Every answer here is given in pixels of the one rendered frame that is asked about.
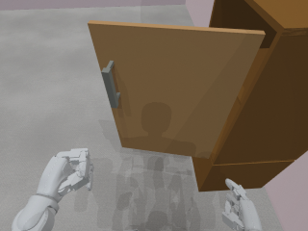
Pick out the cupboard door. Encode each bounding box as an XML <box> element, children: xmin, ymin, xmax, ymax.
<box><xmin>88</xmin><ymin>20</ymin><xmax>266</xmax><ymax>159</ymax></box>

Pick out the robot left hand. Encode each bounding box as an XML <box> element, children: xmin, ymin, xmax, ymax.
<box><xmin>36</xmin><ymin>148</ymin><xmax>94</xmax><ymax>203</ymax></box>

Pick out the robot right hand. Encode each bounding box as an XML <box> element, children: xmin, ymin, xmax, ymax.
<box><xmin>222</xmin><ymin>178</ymin><xmax>263</xmax><ymax>231</ymax></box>

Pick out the left robot forearm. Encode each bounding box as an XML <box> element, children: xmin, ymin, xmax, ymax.
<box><xmin>12</xmin><ymin>194</ymin><xmax>60</xmax><ymax>231</ymax></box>

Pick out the handle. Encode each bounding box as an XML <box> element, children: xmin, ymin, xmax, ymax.
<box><xmin>101</xmin><ymin>61</ymin><xmax>120</xmax><ymax>109</ymax></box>

